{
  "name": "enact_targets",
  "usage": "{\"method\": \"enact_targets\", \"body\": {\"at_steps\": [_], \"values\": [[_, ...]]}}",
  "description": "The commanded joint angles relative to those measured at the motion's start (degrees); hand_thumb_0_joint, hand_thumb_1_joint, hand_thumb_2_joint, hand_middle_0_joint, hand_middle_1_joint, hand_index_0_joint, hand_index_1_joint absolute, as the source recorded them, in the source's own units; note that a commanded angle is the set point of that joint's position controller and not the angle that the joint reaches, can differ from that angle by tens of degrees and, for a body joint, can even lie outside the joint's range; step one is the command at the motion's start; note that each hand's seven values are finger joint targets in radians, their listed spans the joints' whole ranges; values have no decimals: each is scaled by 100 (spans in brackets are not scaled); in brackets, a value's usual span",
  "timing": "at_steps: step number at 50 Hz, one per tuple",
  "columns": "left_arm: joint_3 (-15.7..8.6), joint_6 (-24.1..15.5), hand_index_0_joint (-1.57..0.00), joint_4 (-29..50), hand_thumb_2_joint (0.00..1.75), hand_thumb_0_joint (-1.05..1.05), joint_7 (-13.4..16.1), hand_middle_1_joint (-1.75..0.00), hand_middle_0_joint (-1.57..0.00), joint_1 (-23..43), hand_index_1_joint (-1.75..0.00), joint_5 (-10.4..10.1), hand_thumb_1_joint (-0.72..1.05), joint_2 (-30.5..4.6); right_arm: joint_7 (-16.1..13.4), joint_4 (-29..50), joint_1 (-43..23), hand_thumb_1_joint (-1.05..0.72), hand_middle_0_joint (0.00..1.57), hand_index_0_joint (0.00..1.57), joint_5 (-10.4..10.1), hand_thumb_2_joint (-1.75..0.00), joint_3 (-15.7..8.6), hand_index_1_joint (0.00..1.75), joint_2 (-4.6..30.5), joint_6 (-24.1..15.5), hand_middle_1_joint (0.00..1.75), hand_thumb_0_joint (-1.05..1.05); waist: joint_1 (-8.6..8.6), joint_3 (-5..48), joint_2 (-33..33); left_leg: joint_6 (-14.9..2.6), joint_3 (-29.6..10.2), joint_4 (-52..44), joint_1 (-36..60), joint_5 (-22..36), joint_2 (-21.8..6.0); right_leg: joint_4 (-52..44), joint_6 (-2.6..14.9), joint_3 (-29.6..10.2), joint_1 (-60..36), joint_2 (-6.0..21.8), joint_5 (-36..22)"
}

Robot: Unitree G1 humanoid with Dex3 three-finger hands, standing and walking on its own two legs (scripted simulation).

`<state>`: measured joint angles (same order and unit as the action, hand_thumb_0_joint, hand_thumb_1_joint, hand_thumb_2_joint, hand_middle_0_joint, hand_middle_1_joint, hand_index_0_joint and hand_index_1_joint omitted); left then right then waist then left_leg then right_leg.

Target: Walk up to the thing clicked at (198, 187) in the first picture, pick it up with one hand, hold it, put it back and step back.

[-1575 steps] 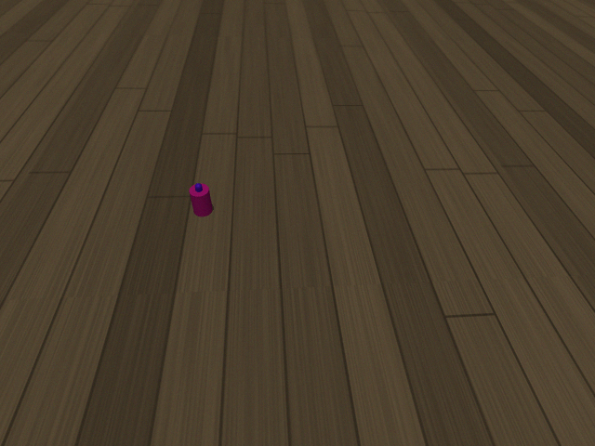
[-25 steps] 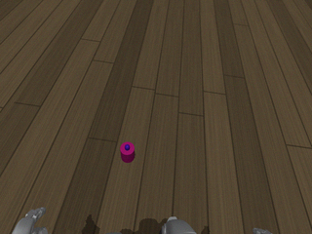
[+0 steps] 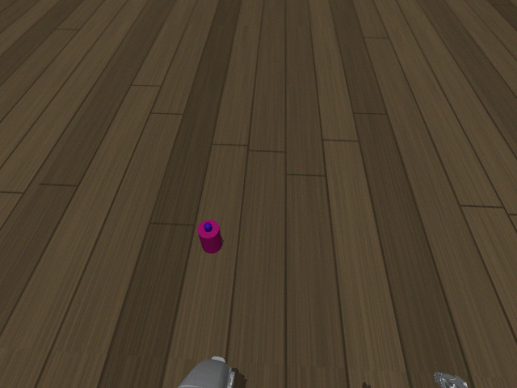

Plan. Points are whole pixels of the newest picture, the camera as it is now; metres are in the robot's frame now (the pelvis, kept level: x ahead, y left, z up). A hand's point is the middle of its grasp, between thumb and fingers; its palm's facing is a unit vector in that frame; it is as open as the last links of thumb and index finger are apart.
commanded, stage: step back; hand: left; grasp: from the side
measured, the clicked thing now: (209, 234) +0.76 +0.21 -0.68
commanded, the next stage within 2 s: stand in 1.70 s
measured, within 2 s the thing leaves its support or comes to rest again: neither
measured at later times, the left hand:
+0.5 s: hand out of the picture -0.09 +0.25 -0.15, palm faces +0.03 -0.93 -0.37, open 7.4 cm
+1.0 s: hand out of the picture -0.25 +0.24 -0.14, palm faces +0.11 -0.92 -0.39, open 7.4 cm
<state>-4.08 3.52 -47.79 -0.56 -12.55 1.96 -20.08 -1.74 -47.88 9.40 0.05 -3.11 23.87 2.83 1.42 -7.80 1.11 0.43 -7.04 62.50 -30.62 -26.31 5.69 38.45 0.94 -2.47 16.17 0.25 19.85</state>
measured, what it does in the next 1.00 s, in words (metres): walks backwards: left foot, then right foot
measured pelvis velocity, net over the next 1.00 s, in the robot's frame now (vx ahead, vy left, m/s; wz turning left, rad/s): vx -0.28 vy -0.05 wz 0.09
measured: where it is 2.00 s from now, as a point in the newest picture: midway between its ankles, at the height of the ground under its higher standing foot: outside the picture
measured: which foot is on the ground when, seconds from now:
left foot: up 0.00-0.18, down 0.20-0.58, up 0.60-0.82, down 0.84-1.00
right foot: down 0.00-0.22, up 0.24-0.54, down 0.56-1.00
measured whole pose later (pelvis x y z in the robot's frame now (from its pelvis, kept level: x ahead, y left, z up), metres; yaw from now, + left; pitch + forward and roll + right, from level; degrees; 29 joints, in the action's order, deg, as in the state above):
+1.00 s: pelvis -0.28 -0.05 +0.00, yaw +5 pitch -3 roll +1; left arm -4.0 1.1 -55.6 -1.0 -13.1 0.9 -23.8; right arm 1.2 -56.6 14.5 2.4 -1.9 19.6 -0.6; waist 0.6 -3.0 -1.8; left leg -1.4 -1.1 33.0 -14.0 -16.4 1.4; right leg 44.4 1.0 -0.9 19.3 1.5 25.9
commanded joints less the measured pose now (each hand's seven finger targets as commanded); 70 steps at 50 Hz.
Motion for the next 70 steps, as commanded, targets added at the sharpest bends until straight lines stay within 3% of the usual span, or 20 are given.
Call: {"method": "enact_targets", "body": {"at_steps": [1,9,12,15,21,26,28,29,30,33,40,41,43,44,53,55,56,67,68,70], "values": [[-468,-244,-20,888,90,0,179,-30,-20,752,-30,73,90,-1481,-67,352,373,-90,20,20,24,-90,-245,30,922,-216,30,0,-146,574,-1087,70,57,372,369,-126,32,-1273,1059,-831,54,1200,-2095],[-327,-79,-20,894,90,0,189,-30,-20,482,-30,-50,90,-1500,3,120,829,-90,20,20,122,-90,-296,30,838,-281,30,0,-167,1134,-954,-182,767,-3682,1771,1222,-382,-355,723,-819,-459,1217,-2256],[-367,-76,-20,1041,90,0,244,-30,-20,902,-30,-75,90,-1350,44,351,325,-90,20,20,197,-90,-551,30,2070,-294,30,0,-428,957,1265,-1895,-2708,-4398,1293,2880,-3058,2370,-56,-293,992,-305,1756],[-356,-10,-20,702,90,0,240,-30,-20,499,-30,-183,90,-1263,-61,353,-200,-90,20,20,248,-90,-323,30,1333,-337,30,0,45,859,237,-1403,-915,-3754,1440,4065,-2157,3656,62,-996,1124,-570,1136],[-312,-88,-20,604,90,0,149,-30,-20,328,-30,-79,90,-1202,-44,466,41,-90,20,20,240,-90,-353,30,1252,-245,30,0,-245,877,873,-1574,-621,-3498,2205,3680,-2081,2055,-271,-261,1015,-315,1172],[-299,-257,-20,24,90,0,126,-30,-20,-532,-30,-64,90,-1128,32,493,-282,-90,20,20,142,-90,-357,30,1397,-77,30,0,92,1521,1042,-976,-155,-2885,1764,2529,-1717,-1368,36,464,-665,-232,-242],[-510,-334,-20,27,90,0,127,-30,-20,-556,-30,82,90,-1888,62,616,-159,-90,20,20,99,-90,-161,30,694,-68,30,0,37,1018,-1085,-241,307,-1427,-602,-119,-430,-1735,520,-2106,-1107,1220,292],[-624,-320,-20,270,90,0,150,-30,-20,-97,-30,110,90,-2498,-44,715,-576,-90,20,20,109,-90,-274,30,872,-60,30,0,359,786,-1562,-26,-207,-328,-146,-953,-165,-2213,1604,-3238,439,2477,242],[-594,-363,-20,356,90,0,195,-30,-20,270,-30,63,90,-2361,-42,634,-582,-90,20,20,92,-90,-350,30,1096,-57,30,0,165,483,-1168,10,-603,372,36,-694,-380,-2226,1721,-3154,981,2561,203],[-408,-432,-20,373,90,0,220,-30,-20,805,-30,83,90,-1682,7,238,-16,-90,20,20,38,-90,-290,30,995,-132,30,0,-248,437,-722,17,-108,533,199,102,-108,-1415,1057,-1146,556,1328,-762],[-392,-396,-20,149,90,0,111,-30,-20,381,-30,68,90,-1798,192,-114,168,-90,20,20,164,-90,-295,30,808,-356,30,0,-50,595,-1135,-89,774,-3637,1789,87,-394,-1292,804,-1049,299,1257,1232],[-272,-361,-20,96,90,0,93,-30,-20,190,-30,64,90,-1530,168,-267,302,-90,20,20,191,-90,-342,30,835,-407,30,0,-62,701,-701,-150,549,-4153,2421,358,-363,-742,619,-763,568,1014,1023],[-155,-360,-20,51,90,0,87,-30,-20,316,-30,-110,90,-1115,140,-266,224,-90,20,20,258,-90,-426,30,1605,-475,30,0,-169,614,1153,-1074,-2758,-5153,2029,-2417,-2322,726,-1,351,1691,80,1301],[-318,-376,-20,-18,90,0,110,-30,-20,654,-30,-14,90,-1627,168,-189,11,-90,20,20,239,-90,-496,30,1790,-486,30,0,-260,81,719,-1430,-2965,-5340,874,-2754,-2546,1310,19,-159,1165,289,1352],[-345,-552,-20,-662,90,0,46,-30,-20,-302,-30,16,90,-1340,212,-269,-92,-90,20,20,182,-90,-232,30,890,-338,30,0,190,434,248,-408,-297,-3737,-7,-1145,-1162,-1425,170,209,-1593,-55,239],[-462,-618,-20,-636,90,0,81,-30,-20,-346,-30,94,90,-2036,168,-202,-346,-90,20,20,164,-90,-222,30,735,-321,30,0,334,157,-1007,-110,111,-1388,-308,-646,-249,-3004,1037,-2950,-460,2012,3440],[-485,-668,-20,-414,90,0,99,-30,-20,209,-30,82,90,-2048,153,-280,-67,-90,20,20,184,-90,-281,30,918,-341,30,0,116,-122,-625,-68,-198,-1027,-187,-288,-589,-2978,1249,-3062,-84,2309,3295],[-85,-594,-20,-423,90,0,37,-30,-20,336,-30,-58,90,-1252,177,-693,438,-90,20,20,223,-90,-341,30,748,-566,30,0,-254,870,-404,-166,401,-3909,2627,1565,-729,-606,402,-4,339,877,-1550],[-3,-578,-20,-381,90,0,31,-30,-20,369,-30,-152,90,-976,136,-635,375,-90,20,20,226,-90,-361,30,1053,-611,30,0,-207,1042,512,-503,-1104,-4314,2543,1572,-1759,-28,45,325,578,354,-884],[-65,-531,-20,-552,90,0,77,-30,-20,390,-30,-191,90,-1241,157,-579,-90,-90,20,20,156,-90,-361,30,1321,-575,30,0,-72,946,539,-1196,-1434,-4360,1806,1100,-2231,47,51,289,-11,142,840]]}}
